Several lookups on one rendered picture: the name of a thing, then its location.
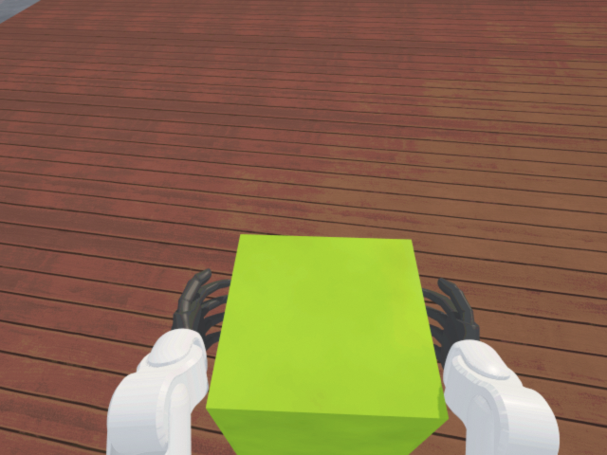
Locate left robot hand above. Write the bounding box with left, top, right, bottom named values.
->
left=171, top=268, right=231, bottom=351

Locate right robot hand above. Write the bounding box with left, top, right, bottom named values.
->
left=422, top=278, right=480, bottom=370

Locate robot right forearm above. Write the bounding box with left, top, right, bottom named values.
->
left=443, top=339, right=560, bottom=455

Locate robot left forearm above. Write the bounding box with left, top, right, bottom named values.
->
left=106, top=329, right=209, bottom=455

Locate carton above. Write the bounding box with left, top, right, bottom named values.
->
left=206, top=234, right=449, bottom=455

